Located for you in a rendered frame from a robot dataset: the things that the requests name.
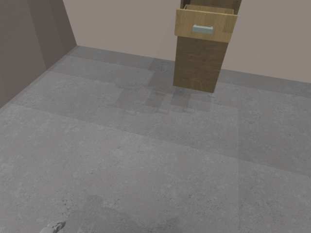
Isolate cabinet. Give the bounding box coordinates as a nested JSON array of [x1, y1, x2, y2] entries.
[[173, 0, 242, 93]]

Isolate handle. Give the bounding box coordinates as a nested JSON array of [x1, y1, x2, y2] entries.
[[192, 24, 213, 34]]

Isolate left robot hand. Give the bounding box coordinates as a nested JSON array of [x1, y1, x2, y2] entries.
[[39, 220, 66, 233]]

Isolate drawer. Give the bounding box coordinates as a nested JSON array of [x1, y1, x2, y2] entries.
[[174, 4, 238, 43]]

